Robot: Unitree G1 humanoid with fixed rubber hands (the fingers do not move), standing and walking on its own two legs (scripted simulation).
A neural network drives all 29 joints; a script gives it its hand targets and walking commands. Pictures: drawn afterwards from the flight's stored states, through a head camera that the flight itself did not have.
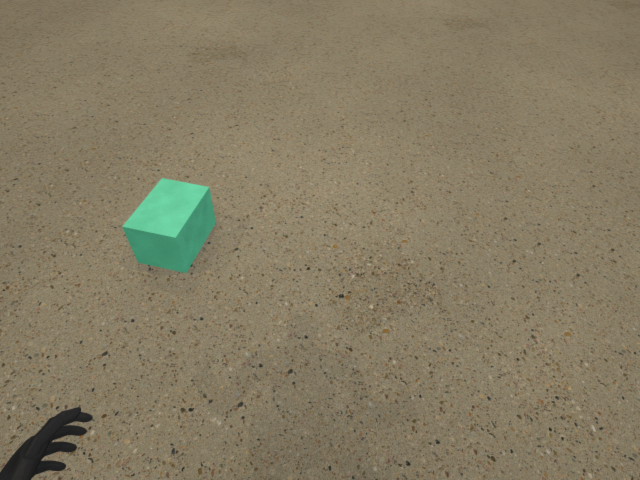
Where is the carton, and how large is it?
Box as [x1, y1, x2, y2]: [122, 178, 215, 272]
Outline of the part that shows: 162,178 122,227 138,262 186,272 215,223 209,188 206,186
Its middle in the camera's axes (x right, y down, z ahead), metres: -0.58 -0.07 +1.56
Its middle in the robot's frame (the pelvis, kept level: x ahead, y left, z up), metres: +1.17 +0.57 -0.65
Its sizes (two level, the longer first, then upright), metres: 0.295 0.206 0.201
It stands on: the floor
